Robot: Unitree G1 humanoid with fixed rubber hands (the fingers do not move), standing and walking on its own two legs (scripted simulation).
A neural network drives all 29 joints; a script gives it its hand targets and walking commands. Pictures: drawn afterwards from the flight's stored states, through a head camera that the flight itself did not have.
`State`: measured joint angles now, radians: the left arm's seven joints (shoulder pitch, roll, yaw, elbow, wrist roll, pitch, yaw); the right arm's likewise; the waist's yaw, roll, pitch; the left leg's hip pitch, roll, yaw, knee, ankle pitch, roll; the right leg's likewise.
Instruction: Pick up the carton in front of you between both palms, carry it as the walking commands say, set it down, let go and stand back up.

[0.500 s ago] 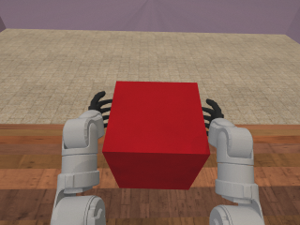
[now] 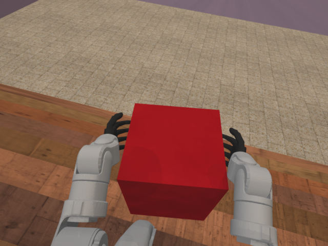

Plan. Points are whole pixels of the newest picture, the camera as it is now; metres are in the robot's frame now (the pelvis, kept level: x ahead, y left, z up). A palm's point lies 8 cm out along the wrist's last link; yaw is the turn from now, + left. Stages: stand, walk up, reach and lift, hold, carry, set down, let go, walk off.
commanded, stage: carry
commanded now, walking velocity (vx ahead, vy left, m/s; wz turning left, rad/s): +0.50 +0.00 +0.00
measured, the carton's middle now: (171, 165) +0.32 +0.05 +0.00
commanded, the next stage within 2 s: none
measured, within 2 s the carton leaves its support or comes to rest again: neither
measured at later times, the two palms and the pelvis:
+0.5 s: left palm (145, 106) +0.71 +0.23 -0.20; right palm (208, 116) +0.72 -0.07 -0.18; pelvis +0.41 +0.07 -0.25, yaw +1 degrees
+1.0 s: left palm (159, 88) +1.20 +0.25 -0.47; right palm (199, 100) +1.17 -0.05 -0.48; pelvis +0.89 +0.14 -0.54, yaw +1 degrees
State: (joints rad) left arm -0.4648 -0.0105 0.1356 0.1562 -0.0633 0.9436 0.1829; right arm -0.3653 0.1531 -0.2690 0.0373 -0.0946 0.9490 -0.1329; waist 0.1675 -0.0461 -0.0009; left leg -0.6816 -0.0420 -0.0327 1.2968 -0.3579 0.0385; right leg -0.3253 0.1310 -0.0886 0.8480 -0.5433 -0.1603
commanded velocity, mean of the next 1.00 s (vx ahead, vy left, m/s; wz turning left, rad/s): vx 0.50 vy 0.00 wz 0.00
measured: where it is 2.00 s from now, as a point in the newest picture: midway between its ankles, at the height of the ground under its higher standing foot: (163, 140)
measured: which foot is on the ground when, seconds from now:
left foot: up 0.00-0.16, down 0.18-0.56, up 0.58-0.86, down 0.88-1.00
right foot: down 0.00-0.18, up 0.20-0.54, down 0.56-0.88, up 0.90-1.00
